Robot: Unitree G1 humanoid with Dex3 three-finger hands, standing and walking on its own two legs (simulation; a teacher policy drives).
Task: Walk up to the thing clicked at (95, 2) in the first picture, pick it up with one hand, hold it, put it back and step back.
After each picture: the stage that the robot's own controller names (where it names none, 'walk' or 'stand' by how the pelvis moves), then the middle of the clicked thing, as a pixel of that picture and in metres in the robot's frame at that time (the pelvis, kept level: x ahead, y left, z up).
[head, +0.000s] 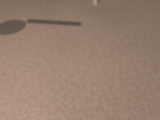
stand; (95, 0) +2.32 -0.27 -0.72
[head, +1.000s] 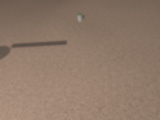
walk; (79, 17) +2.19 +0.14 -0.69
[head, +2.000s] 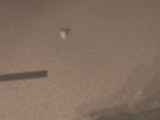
walk; (63, 33) +1.54 +0.33 -0.71
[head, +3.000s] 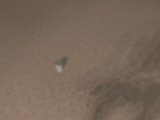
walk; (59, 65) +1.03 +0.30 -0.72
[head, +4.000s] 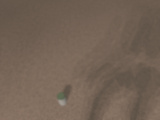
walk; (61, 98) +0.66 +0.26 -0.71
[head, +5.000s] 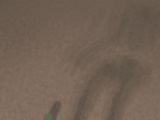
walk; out of the picture +0.42 +0.22 -0.69
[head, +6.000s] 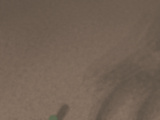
stand; out of the picture +0.43 +0.25 -0.70
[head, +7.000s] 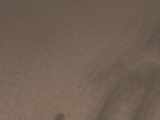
stand; out of the picture +0.40 +0.25 -0.72
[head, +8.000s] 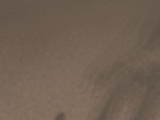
stand; out of the picture +0.41 +0.25 -0.73
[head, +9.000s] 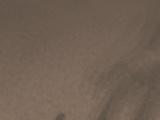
stand; out of the picture +0.40 +0.25 -0.73
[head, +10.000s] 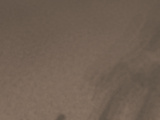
stand; out of the picture +0.40 +0.25 -0.72
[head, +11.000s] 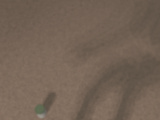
go down; (40, 111) +0.42 +0.26 -0.67
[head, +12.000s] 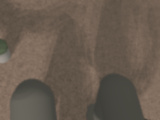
go down; (0, 51) +0.47 +0.28 -0.28
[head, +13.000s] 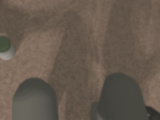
close in; (4, 48) +0.48 +0.28 -0.28
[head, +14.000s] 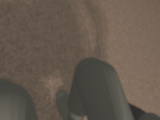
close in; out of the picture +0.45 +0.32 -0.22
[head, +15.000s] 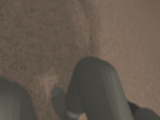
close; out of the picture +0.45 +0.33 -0.23
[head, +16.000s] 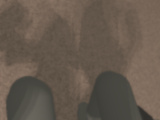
lift; out of the picture +0.38 +0.30 -0.16
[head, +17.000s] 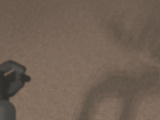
close; out of the picture +0.22 +0.34 -0.64
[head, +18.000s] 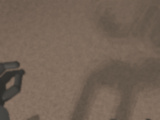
hold; out of the picture +0.24 +0.36 -0.60
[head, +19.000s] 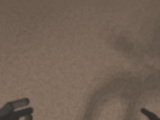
hold; out of the picture +0.25 +0.36 -0.64
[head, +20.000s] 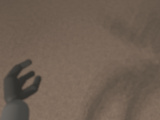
stand; out of the picture +0.23 +0.37 -0.70
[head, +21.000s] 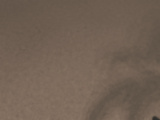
stand; out of the picture +0.26 +0.37 -0.68
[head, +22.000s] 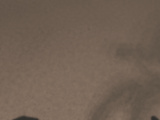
crouch; out of the picture +0.26 +0.37 -0.68
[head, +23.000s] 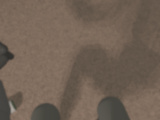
crouch; (3, 110) +0.30 +0.39 -0.49
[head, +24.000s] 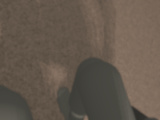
lower; out of the picture +0.27 +0.41 -0.26
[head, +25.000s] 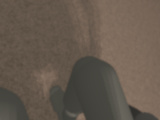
lower; out of the picture +0.25 +0.42 -0.25
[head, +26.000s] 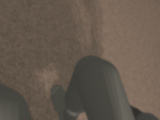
lower; out of the picture +0.26 +0.42 -0.25
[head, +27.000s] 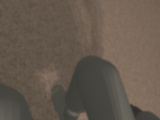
lower; out of the picture +0.26 +0.41 -0.26
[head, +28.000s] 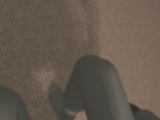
loosen; out of the picture +0.25 +0.42 -0.26
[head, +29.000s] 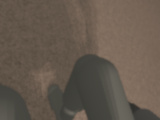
withdraw; out of the picture +0.25 +0.41 -0.26
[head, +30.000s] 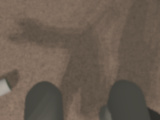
walk; out of the picture +0.31 +0.37 -0.36
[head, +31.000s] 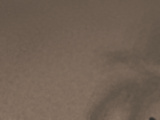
stand; out of the picture +0.25 +0.36 -0.68
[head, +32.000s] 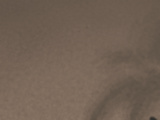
stand; out of the picture +0.26 +0.37 -0.69
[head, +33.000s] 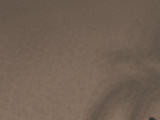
stand; out of the picture +0.24 +0.37 -0.69
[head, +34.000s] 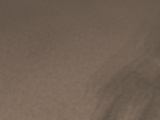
stand; out of the picture +0.26 +0.37 -0.75
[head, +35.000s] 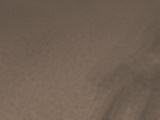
stand; out of the picture +0.23 +0.37 -0.75
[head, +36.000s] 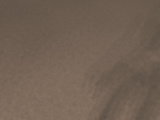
walk; out of the picture +0.22 +0.37 -0.75
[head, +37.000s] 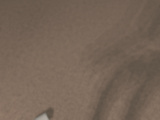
walk; out of the picture +0.38 +0.37 -0.73
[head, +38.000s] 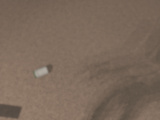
walk; (40, 72) +0.75 +0.34 -0.71
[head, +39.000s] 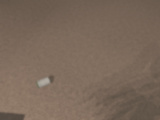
stand; (43, 82) +0.83 +0.37 -0.73
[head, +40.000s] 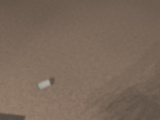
stand; (43, 84) +0.83 +0.38 -0.75
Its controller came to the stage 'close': yes
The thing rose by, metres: 0.21
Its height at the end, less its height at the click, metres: -0.02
